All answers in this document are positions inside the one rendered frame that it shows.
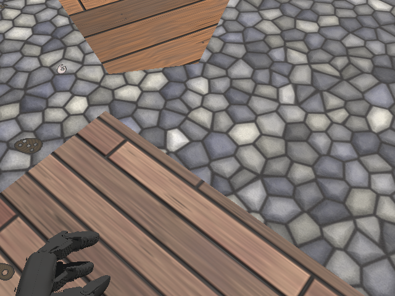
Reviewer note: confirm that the left robot hand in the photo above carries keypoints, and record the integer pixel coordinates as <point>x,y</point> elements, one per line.
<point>42,274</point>

